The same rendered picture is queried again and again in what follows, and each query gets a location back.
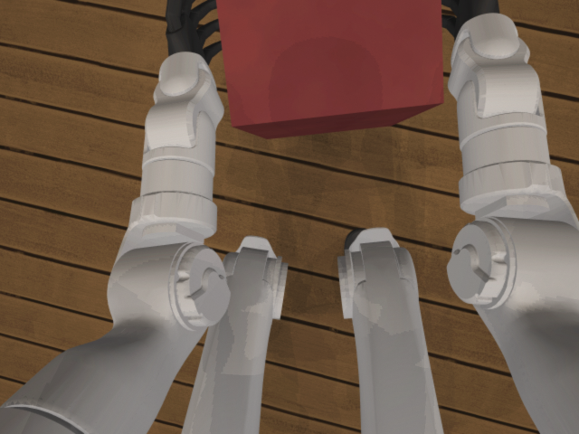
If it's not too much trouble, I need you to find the robot left upper arm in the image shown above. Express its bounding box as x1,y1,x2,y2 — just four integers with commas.
0,241,231,434

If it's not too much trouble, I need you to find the robot right upper arm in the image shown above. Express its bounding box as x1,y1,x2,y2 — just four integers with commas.
447,216,579,434

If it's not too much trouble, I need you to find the right robot shin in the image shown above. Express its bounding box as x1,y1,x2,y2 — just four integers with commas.
349,227,419,299

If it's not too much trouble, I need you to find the robot right forearm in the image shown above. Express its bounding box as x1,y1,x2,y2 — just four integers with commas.
448,13,579,231

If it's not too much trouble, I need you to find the robot left forearm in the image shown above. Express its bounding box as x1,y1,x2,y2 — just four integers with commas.
107,52,224,297

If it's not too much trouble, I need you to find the robot right hand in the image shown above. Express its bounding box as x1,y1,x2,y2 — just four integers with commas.
441,0,499,42

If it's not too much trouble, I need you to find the robot left hand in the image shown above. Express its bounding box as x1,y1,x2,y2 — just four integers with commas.
166,0,222,65

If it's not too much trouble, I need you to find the right robot thigh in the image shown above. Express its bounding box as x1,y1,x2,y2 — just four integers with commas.
337,241,444,434

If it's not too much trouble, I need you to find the carton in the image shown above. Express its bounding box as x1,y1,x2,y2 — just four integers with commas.
216,0,444,139

